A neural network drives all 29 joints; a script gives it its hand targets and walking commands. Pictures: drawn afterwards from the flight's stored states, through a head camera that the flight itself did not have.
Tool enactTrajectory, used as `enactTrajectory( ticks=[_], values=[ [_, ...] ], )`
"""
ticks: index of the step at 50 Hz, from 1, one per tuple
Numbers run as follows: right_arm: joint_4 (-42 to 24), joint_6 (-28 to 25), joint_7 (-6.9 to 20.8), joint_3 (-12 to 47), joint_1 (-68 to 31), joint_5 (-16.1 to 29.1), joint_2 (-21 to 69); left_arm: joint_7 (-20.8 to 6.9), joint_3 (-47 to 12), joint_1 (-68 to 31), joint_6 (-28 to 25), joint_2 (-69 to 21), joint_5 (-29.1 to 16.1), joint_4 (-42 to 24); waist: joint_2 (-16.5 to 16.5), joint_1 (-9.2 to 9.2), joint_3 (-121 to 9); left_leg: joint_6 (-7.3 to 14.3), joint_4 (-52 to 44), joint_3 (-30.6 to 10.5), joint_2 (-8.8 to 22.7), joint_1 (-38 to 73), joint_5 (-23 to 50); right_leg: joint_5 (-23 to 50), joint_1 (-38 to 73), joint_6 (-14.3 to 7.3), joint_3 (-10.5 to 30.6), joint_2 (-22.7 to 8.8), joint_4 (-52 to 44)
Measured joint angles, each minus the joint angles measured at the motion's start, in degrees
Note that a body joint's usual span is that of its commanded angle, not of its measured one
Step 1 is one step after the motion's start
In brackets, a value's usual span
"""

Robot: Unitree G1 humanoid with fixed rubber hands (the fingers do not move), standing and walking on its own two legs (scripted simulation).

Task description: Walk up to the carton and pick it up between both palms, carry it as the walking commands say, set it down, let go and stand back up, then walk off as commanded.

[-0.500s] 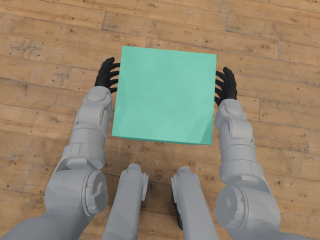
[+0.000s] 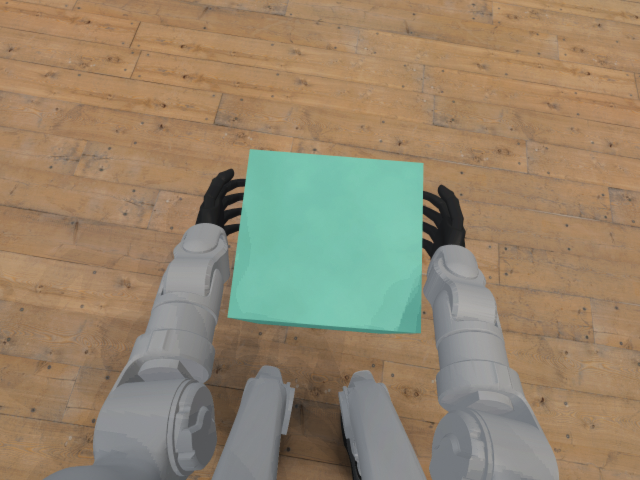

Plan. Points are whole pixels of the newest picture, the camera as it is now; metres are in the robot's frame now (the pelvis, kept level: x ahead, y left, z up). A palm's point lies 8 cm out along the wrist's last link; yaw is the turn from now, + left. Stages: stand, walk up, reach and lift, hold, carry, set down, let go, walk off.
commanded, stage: reach and lift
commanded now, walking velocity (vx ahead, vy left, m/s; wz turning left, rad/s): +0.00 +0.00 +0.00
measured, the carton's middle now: (326, 257) +0.41 +0.00 -0.12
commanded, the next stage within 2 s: none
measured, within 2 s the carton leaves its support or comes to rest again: neither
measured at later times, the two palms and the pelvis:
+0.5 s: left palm (200, 220) +0.41 +0.15 +0.02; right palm (475, 243) +0.39 -0.15 +0.03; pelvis +0.03 +0.00 +0.07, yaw +1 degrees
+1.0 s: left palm (178, 206) +0.39 +0.15 +0.09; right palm (511, 236) +0.37 -0.15 +0.10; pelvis +0.04 +0.00 +0.12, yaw +1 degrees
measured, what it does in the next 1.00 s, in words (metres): rises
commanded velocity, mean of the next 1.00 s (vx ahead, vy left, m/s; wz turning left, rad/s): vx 0.00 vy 0.00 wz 0.00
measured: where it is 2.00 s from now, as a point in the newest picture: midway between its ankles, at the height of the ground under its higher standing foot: (310, 461)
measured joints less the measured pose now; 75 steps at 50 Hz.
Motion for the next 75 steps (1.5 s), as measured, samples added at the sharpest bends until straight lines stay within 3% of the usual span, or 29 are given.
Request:
enactTrajectory(
  ticks=[40,75],
  values=[
    [-4.2,0.0,1.38,3.01,15.29,-3.19,3.46,-1.25,-0.9,15.64,-0.15,-4.27,2.36,-5.01,0.06,-0.1,2.22,0.98,-28.48,-1.19,1.3,33.58,7.47,7.47,33.21,-1.36,2.0,-2.04,-27.93],
    [-10.67,13.37,3.31,6.35,21.32,-5.82,3.38,-1.39,-2.9,23.23,12.9,-7.18,5.13,-13.56,0.05,-1.16,7.33,1.81,-49.75,-1.98,2.61,66.75,13.89,13.93,66.51,-2.1,2.12,-4.16,-49.42]
  ],
)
